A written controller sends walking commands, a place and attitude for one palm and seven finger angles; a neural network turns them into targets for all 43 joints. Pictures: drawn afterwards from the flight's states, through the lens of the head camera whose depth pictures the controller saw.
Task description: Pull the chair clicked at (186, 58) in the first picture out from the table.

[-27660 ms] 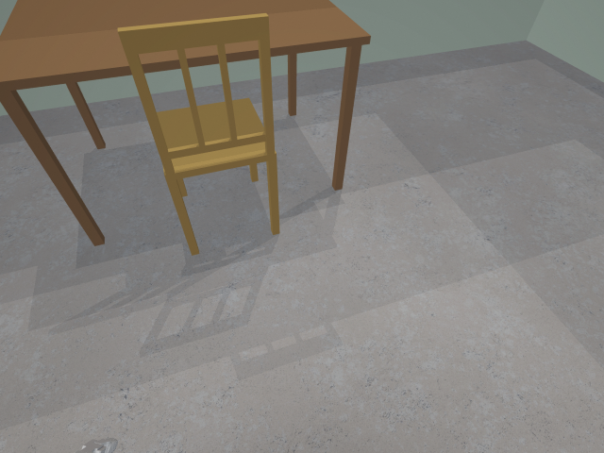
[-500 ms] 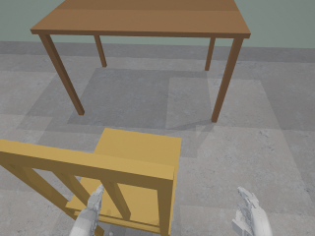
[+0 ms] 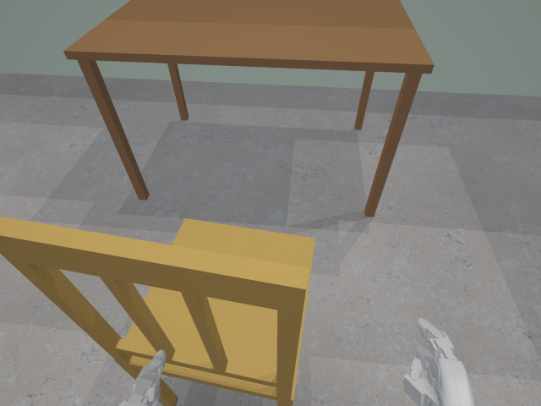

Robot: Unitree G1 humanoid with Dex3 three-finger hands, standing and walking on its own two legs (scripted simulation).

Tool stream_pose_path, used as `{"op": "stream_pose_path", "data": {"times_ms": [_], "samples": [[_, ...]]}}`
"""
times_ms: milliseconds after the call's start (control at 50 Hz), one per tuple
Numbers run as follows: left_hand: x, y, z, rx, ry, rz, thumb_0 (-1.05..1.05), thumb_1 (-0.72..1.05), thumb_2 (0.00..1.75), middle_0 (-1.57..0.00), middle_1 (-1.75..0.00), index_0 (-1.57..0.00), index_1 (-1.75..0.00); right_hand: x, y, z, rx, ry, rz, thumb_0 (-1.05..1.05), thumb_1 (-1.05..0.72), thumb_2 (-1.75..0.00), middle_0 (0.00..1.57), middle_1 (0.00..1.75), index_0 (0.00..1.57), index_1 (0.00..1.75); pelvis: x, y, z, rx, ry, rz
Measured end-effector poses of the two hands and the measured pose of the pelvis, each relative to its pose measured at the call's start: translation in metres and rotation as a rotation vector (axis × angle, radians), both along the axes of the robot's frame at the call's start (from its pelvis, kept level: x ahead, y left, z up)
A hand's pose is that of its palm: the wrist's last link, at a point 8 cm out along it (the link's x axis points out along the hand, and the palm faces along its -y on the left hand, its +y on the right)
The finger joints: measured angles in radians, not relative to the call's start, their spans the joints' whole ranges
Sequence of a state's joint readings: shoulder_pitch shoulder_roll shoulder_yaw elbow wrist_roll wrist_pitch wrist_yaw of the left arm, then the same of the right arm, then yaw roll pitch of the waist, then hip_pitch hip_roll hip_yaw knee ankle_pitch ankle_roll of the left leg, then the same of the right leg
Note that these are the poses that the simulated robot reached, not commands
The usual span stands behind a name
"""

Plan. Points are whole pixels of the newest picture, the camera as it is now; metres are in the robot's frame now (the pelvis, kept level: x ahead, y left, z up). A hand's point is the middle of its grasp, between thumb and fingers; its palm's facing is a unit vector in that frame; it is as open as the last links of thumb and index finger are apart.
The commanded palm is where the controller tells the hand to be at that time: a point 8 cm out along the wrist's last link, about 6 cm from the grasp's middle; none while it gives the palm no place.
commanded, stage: draw the hand back to the body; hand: left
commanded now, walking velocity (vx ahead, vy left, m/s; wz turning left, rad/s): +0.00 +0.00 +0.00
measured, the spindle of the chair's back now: (145, 320) +0.26 +0.22 -0.02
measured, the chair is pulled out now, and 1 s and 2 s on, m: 0.69 0.69 0.69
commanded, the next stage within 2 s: step back with the hand held close in 1.56 s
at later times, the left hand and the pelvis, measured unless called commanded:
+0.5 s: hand (115, 398) +0.12 +0.17 +0.11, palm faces +0.02 -1.00 -0.09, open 17.3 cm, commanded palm +0.09 +0.23 +0.12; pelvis -0.02 +0.00 +0.00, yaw +0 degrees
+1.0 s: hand (32, 307) +0.18 +0.24 +0.18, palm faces +0.39 -0.81 -0.44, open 12.0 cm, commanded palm +0.14 +0.29 +0.21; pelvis +0.01 +0.00 +0.06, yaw +0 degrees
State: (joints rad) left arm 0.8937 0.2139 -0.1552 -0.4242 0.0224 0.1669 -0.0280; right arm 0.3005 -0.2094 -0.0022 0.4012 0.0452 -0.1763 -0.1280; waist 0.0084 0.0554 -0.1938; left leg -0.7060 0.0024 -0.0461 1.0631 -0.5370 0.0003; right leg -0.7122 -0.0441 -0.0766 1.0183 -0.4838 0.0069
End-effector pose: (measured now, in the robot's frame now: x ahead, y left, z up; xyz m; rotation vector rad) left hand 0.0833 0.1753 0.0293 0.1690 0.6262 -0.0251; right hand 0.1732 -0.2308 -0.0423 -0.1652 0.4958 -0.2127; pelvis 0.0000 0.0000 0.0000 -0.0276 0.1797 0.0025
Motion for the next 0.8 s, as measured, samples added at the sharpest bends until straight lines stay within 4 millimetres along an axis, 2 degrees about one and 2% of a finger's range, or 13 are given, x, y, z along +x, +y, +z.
{"op": "stream_pose_path", "data": {"times_ms": [60, 140, 260, 320, 400, 500, 520, 620, 800], "samples": [[0.000, 0.003, 0.005, -0.096, -0.085, 0.065, -0.01, -0.54, 0.20, 0.00, 0.00, -0.01, -0.01, 0.000, 0.002, -0.002, -0.005, -0.016, 0.007, 0.01, -0.91, -0.90, 0.20, 0.30, 0.20, 0.30, -0.003, 0.000, -0.003, -0.004, 0.002, 0.002], [0.008, 0.011, 0.024, -0.137, -0.287, 0.105, -0.01, -0.54, 0.20, 0.00, 0.00, 0.00, -0.01, -0.002, 0.006, -0.009, -0.003, -0.016, 0.035, 0.01, -0.91, -0.90, 0.20, 0.30, 0.20, 0.30, -0.009, 0.000, -0.008, -0.011, 0.001, 0.008], [0.021, 0.019, 0.054, -0.124, -0.564, 0.016, -0.01, -0.54, 0.20, 0.00, 0.00, 0.00, 0.00, -0.007, 0.013, -0.023, 0.035, 0.004, 0.064, 0.01, -0.91, -0.90, 0.20, 0.30, 0.20, 0.30, -0.019, 0.000, -0.016, -0.010, 0.003, 0.002], [0.023, 0.022, 0.059, -0.114, -0.568, -0.033, -0.01, -0.54, 0.20, 0.00, 0.00, 0.00, 0.00, -0.010, 0.016, -0.026, 0.062, 0.012, 0.054, 0.01, -0.91, -0.90, 0.20, 0.30, 0.20, 0.30, -0.022, 0.000, -0.015, -0.009, -0.011, -0.002], [0.020, 0.033, 0.065, -0.099, -0.521, -0.017, -0.01, -0.54, 0.20, 0.00, 0.00, 0.00, -0.01, -0.013, 0.018, -0.019, 0.079, 0.002, 0.033, 0.02, -0.91, -0.90, 0.20, 0.30, 0.20, 0.30, -0.022, 0.001, -0.008, -0.009, -0.040, -0.004], [0.020, 0.047, 0.085, -0.070, -0.560, 0.024, -0.01, -0.51, 0.22, -0.01, -0.01, -0.01, -0.01, -0.015, 0.016, -0.006, 0.064, -0.023, 0.035, 0.02, -0.91, -0.90, 0.20, 0.30, 0.20, 0.30, -0.021, 0.000, 0.003, -0.014, -0.072, 0.002], [0.021, 0.050, 0.089, -0.019, -0.559, 0.028, -0.01, -0.50, 0.23, -0.01, -0.01, -0.01, -0.02, -0.015, 0.015, -0.004, 0.051, -0.019, 0.039, 0.01, -0.91, -0.90, 0.20, 0.30, 0.20, 0.30, -0.020, 0.000, 0.005, -0.014, -0.081, 0.000], [0.022, 0.067, 0.109, 0.207, -0.517, 0.149, -0.01, -0.38, 0.28, -0.03, -0.04, -0.03, -0.04, -0.016, 0.013, 0.007, 0.018, 0.032, 0.039, 0.01, -0.91, -0.90, 0.20, 0.30, 0.20, 0.30, -0.014, 0.000, 0.021, -0.013, -0.134, 0.000], [0.034, 0.088, 0.141, 0.343, -0.547, 0.245, -0.01, -0.09, 0.42, -0.07, -0.10, -0.07, -0.10, -0.009, 0.018, 0.017, 0.003, 0.084, 0.075, 0.01, -0.91, -0.90, 0.20, 0.30, 0.20, 0.30, -0.003, 0.003, 0.043, -0.001, -0.200, 0.002]]}}
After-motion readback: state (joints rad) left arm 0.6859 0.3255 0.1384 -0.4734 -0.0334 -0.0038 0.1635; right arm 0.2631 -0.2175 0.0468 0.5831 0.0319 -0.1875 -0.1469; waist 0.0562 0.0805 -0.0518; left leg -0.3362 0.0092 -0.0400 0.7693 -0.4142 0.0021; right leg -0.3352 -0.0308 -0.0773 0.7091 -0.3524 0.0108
